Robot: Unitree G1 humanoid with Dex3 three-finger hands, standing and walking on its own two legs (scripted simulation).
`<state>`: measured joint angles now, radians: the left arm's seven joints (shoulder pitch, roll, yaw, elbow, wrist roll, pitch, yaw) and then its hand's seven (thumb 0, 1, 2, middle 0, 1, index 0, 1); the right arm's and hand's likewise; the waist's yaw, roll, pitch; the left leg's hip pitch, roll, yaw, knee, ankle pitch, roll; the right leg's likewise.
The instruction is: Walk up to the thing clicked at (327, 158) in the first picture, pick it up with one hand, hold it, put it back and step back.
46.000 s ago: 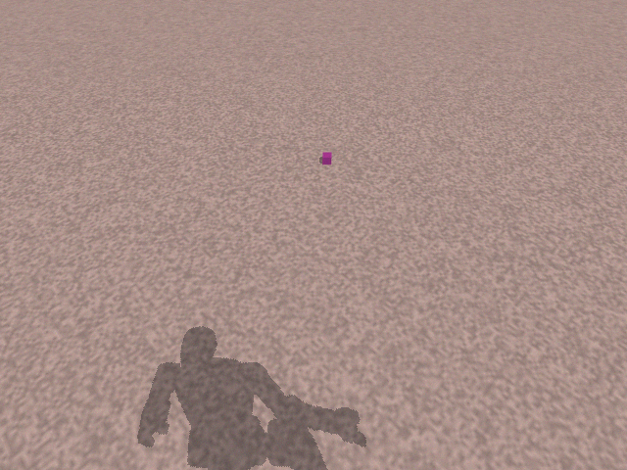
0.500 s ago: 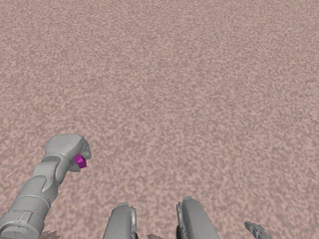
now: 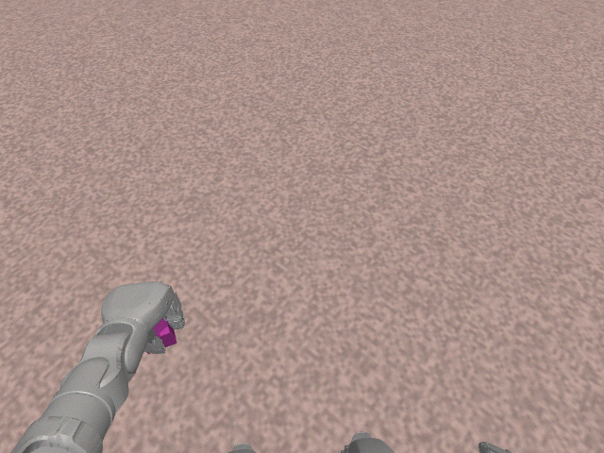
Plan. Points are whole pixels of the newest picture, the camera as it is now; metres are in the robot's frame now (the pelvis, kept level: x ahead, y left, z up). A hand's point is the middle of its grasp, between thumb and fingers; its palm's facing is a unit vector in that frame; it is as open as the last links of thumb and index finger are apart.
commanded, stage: lift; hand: left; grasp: from above
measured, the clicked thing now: (156, 330) +0.34 +0.23 -0.11
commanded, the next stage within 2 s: hold in 0.08 s
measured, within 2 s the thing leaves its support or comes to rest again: neither
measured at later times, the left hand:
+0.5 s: hand (133, 314) +0.33 +0.23 -0.02, palm faces -0.46 -0.02 -0.89, open 5.2 cm
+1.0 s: hand (130, 323) +0.31 +0.22 +0.01, palm faces -0.46 -0.02 -0.89, open 5.2 cm
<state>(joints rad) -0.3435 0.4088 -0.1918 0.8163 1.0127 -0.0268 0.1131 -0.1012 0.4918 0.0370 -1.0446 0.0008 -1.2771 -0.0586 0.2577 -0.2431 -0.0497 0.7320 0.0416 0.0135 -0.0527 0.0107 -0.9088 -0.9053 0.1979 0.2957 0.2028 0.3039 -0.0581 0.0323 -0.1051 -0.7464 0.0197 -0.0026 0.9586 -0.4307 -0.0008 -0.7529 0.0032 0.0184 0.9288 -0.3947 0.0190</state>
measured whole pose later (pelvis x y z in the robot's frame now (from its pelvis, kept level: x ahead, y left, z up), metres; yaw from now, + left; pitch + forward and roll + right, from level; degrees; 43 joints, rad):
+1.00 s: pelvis +0.01 +0.00 +0.04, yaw -1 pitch +3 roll +0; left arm -0.25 0.43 -0.21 0.64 1.00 -0.08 -0.04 -0.10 0.51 0.01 -1.03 -0.01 -1.27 -0.05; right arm 0.21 -0.25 -0.04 0.68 0.06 0.06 -0.07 0.01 -0.91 -0.90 0.20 0.30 0.20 0.30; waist -0.01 0.05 -0.05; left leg -0.38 0.01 0.03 0.63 -0.31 0.00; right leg -0.41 -0.01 0.04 0.63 -0.28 0.02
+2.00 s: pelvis +0.01 +0.00 +0.05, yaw -1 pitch +1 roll +0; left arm -0.23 0.43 -0.22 0.60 0.99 -0.09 -0.06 -0.08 0.52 0.01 -1.00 -0.07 -1.23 -0.11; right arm 0.17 -0.25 -0.03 0.69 0.07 0.08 -0.08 0.01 -0.91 -0.90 0.20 0.30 0.20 0.30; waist 0.01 0.05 -0.01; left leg -0.28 0.01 0.03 0.51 -0.25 0.00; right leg -0.31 -0.01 0.04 0.52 -0.24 0.01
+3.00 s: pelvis -0.05 +0.01 -0.16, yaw +0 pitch +30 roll -2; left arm -0.73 0.41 -0.13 1.22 1.19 -0.06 0.35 -0.09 0.52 0.02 -1.00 -0.07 -1.28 -0.10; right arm 0.25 -0.24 -0.07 0.75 -0.04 0.02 -0.03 0.01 -0.91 -0.90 0.20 0.29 0.20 0.30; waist -0.15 0.05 -0.20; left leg -1.58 0.00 -0.02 1.64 -0.60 0.02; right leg -1.57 0.00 0.02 1.59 -0.55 0.04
